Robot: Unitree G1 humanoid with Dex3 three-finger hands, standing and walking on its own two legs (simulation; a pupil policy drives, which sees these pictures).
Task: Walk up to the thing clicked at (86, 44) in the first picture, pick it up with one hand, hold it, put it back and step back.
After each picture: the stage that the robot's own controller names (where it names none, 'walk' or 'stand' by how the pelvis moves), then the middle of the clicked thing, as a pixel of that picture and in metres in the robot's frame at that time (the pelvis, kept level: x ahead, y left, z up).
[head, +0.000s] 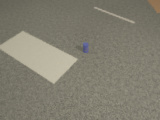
stand; (85, 47) +1.36 +0.01 -0.72
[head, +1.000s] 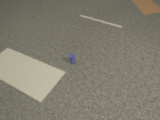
walk; (72, 59) +1.22 +0.26 -0.70
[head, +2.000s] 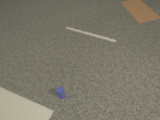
walk; (61, 92) +0.74 +0.32 -0.72
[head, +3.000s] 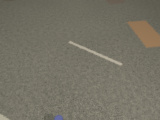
walk; out of the picture +0.51 +0.21 -0.70
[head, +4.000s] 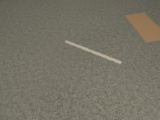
stand; out of the picture +0.42 +0.23 -0.71
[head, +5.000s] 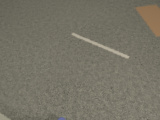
stand; out of the picture +0.41 +0.20 -0.71
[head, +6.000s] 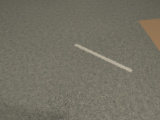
stand; out of the picture +0.36 +0.18 -0.72
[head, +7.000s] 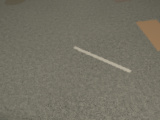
stand; out of the picture +0.37 +0.20 -0.72
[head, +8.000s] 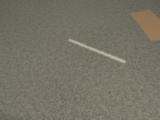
stand; out of the picture +0.39 +0.22 -0.72
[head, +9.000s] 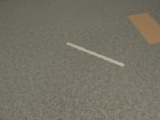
stand; out of the picture +0.37 +0.22 -0.72
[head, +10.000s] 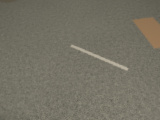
stand; out of the picture +0.36 +0.20 -0.72
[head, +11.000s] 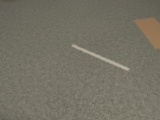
stand; out of the picture +0.37 +0.19 -0.72
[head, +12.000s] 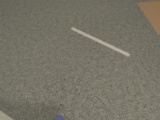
go down; out of the picture +0.39 +0.19 -0.71
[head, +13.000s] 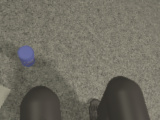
go down; (27, 56) +0.50 +0.19 -0.31
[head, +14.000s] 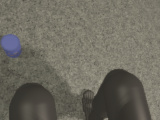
close in; (12, 46) +0.49 +0.20 -0.29
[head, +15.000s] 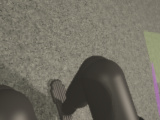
close in; out of the picture +0.48 +0.24 -0.25
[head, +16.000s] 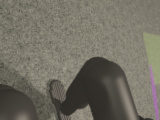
close; out of the picture +0.48 +0.24 -0.25
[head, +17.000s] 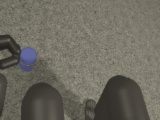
lift; (27, 59) +0.46 +0.18 -0.29
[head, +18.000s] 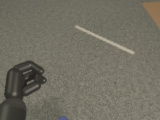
close; out of the picture +0.40 +0.15 -0.63
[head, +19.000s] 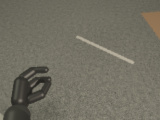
hold; out of the picture +0.37 +0.16 -0.68
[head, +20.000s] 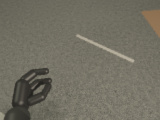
stand; out of the picture +0.37 +0.16 -0.68
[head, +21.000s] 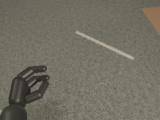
stand; out of the picture +0.38 +0.16 -0.66
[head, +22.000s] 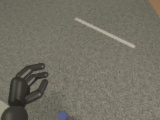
stand; (63, 118) +0.39 +0.16 -0.64
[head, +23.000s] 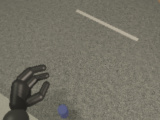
stand; (63, 111) +0.40 +0.16 -0.60
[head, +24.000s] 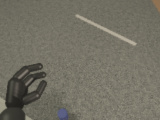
close; (63, 115) +0.39 +0.16 -0.62
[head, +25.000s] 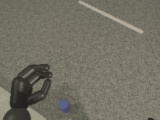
close; (64, 106) +0.40 +0.16 -0.57
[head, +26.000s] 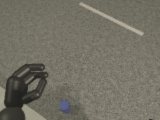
close; (65, 107) +0.40 +0.16 -0.58
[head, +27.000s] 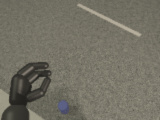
close; (63, 107) +0.40 +0.16 -0.58
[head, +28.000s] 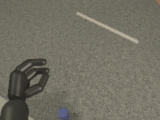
close; (64, 114) +0.39 +0.16 -0.60
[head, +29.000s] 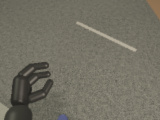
close; out of the picture +0.39 +0.16 -0.62
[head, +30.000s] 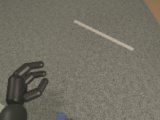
close; out of the picture +0.39 +0.16 -0.63
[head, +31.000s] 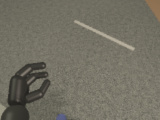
close; out of the picture +0.38 +0.16 -0.62
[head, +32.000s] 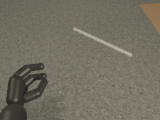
close; out of the picture +0.38 +0.16 -0.65
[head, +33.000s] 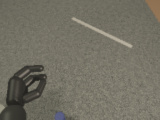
close; (60, 118) +0.38 +0.16 -0.63
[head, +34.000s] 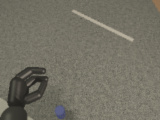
close; (60, 112) +0.39 +0.16 -0.62
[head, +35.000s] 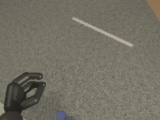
close; (61, 118) +0.39 +0.16 -0.63
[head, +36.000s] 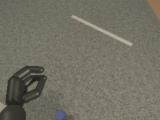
close; (60, 117) +0.39 +0.16 -0.63
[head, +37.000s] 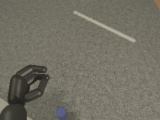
close; (61, 114) +0.39 +0.16 -0.61
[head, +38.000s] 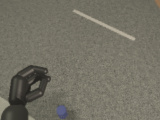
close; (62, 112) +0.39 +0.16 -0.61
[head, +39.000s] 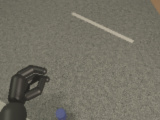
close; (61, 115) +0.38 +0.16 -0.62
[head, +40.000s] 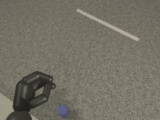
close; (63, 111) +0.39 +0.16 -0.60
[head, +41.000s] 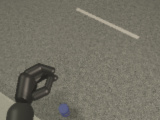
close; (64, 110) +0.40 +0.16 -0.60
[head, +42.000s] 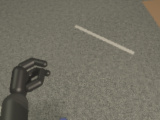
close; out of the picture +0.37 +0.16 -0.66
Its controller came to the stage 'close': yes
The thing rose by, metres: 0.01
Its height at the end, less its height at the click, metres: +0.00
